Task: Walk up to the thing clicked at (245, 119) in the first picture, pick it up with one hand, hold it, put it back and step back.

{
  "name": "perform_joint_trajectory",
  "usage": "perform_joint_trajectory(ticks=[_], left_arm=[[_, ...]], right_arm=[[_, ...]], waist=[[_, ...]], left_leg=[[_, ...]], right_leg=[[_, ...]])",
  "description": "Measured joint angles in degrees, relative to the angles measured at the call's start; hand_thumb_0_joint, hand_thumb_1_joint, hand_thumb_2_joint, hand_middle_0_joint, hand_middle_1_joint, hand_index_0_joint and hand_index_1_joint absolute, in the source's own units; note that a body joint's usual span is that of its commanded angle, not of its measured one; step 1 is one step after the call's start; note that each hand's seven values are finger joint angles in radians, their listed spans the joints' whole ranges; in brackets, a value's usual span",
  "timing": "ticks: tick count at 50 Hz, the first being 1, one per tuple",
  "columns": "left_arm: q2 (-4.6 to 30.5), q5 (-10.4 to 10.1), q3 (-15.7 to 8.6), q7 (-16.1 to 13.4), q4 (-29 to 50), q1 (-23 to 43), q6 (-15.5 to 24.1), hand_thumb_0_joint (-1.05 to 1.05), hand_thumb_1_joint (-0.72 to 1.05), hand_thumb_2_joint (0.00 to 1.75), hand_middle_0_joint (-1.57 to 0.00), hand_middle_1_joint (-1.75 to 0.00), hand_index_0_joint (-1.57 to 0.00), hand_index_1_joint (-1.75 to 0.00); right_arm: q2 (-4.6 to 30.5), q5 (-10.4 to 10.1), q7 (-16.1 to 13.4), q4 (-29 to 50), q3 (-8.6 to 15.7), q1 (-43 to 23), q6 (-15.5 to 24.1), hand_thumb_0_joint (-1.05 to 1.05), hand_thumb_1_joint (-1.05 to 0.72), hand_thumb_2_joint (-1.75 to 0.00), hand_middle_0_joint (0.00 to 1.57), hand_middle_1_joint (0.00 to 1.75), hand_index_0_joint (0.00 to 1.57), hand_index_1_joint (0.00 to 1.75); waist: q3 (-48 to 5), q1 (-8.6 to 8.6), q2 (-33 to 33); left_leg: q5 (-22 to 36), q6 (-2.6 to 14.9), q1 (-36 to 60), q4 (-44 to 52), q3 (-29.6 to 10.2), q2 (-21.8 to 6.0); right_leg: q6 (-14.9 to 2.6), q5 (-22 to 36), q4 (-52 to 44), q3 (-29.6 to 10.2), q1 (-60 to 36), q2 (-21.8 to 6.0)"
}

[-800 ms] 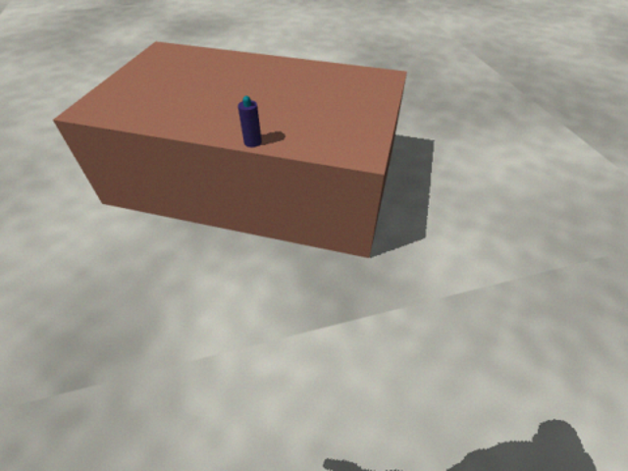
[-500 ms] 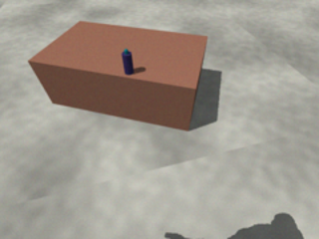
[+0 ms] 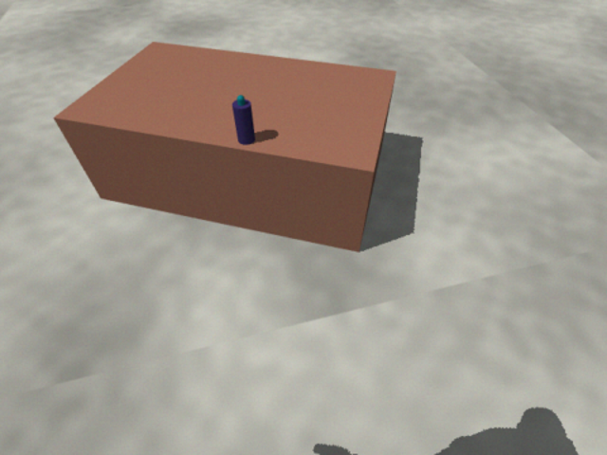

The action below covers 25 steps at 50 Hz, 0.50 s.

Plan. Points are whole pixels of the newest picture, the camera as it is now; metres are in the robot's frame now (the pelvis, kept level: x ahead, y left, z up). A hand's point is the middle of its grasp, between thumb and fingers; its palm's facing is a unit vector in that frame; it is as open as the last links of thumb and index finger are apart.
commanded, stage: stand
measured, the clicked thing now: (243, 118) +1.20 +0.26 -0.24
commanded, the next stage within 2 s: walk up in 0.32 s
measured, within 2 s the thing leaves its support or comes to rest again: neither
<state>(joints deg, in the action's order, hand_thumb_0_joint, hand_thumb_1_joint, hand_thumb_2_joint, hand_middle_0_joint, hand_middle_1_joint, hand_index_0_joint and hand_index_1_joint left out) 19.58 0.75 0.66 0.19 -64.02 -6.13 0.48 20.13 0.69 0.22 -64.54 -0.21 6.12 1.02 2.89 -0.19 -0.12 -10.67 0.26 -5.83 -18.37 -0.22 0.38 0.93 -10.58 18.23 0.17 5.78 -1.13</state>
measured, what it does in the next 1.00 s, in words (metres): steps to the left: left foot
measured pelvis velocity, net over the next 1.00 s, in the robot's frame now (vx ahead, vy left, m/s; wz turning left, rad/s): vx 0.16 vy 0.16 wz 0.18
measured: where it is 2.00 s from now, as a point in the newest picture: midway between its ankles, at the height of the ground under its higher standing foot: (212, 379)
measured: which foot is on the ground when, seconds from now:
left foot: down 0.00-0.36, up 0.38-0.64, down 0.66-1.00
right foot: down 0.00-0.68, up 0.70-1.00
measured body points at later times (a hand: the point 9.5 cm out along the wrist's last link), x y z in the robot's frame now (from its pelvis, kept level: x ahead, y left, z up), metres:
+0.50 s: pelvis +0.01 +0.03 -0.01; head +0.02 +0.02 +0.44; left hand +0.04 +0.35 -0.12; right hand +0.10 -0.30 -0.13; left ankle +0.02 +0.15 -0.71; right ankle -0.01 -0.13 -0.75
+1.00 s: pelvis +0.16 +0.16 -0.01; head +0.17 +0.16 +0.43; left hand +0.19 +0.49 -0.12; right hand +0.22 -0.14 -0.14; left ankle +0.13 +0.26 -0.75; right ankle +0.28 +0.06 -0.72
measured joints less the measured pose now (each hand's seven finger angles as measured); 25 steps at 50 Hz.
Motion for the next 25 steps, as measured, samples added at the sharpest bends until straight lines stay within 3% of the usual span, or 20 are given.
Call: perform_joint_trajectory(ticks=[16, 18, 21, 25], left_arm=[[0.1, 0.1, -0.2, 0.0, 0.1, -0.4, 0.0, 0.0, 0.91, 0.89, -0.21, -0.3, -0.2, -0.3], [0.1, 0.3, -1.3, 0.5, 1.2, -1.2, 0.8, 0.0, 0.9, 0.89, -0.21, -0.3, -0.2, -0.3], [0.4, 1.2, -3.2, 0.3, 3.6, -3.7, 2.6, 0.0, 0.9, 0.89, -0.21, -0.3, -0.2, -0.3], [1.8, 1.8, -4.5, -0.3, 5.0, -7.2, 3.1, 0.0, 0.9, 0.89, -0.21, -0.3, -0.2, -0.3]], right_arm=[[0.0, 0.0, 0.1, 0.1, 0.1, 0.2, -0.1, 0.0, -0.9, -0.9, 0.21, 0.3, 0.21, 0.3], [0.5, 0.9, 1.4, 2.1, 1.3, 1.5, -0.8, 0.0, -0.9, -0.9, 0.21, 0.3, 0.21, 0.3], [2.2, 2.5, 3.3, 4.4, 3.0, 4.2, -2.6, 0.0, -0.9, -0.9, 0.21, 0.3, 0.21, 0.3], [4.6, 2.9, 5.3, 7.0, 5.1, 6.6, -3.6, 0.0, -0.9, -0.9, 0.21, 0.3, 0.21, 0.3]], waist=[[0.0, 0.02, 0.1], [-0.1, 0.32, -0.5], [-1.0, -0.13, -1.5], [-0.9, -0.76, -2.5]], left_leg=[[0.3, 0.04, 0.1, 0.2, -0.1, 0.0], [-3.6, 0.96, -2.0, -4.3, -0.9, 0.1], [-11.8, 1.42, -9.5, -21.4, -1.2, 0.0], [-11.7, 0.28, -17.0, -31.9, -1.9, -2.3]], right_leg=[[0.04, 0.4, -0.5, 0.1, -0.2, 0.0], [-0.67, -1.4, 1.5, 0.9, 0.5, 0.1], [-1.21, -3.2, 3.5, 2.4, 0.6, -0.3], [-0.93, -4.4, 2.9, 3.5, -1.5, -1.7]])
